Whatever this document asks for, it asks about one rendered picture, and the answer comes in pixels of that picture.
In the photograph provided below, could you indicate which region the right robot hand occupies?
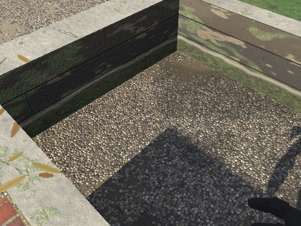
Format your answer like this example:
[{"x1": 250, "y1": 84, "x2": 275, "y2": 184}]
[{"x1": 247, "y1": 197, "x2": 301, "y2": 226}]

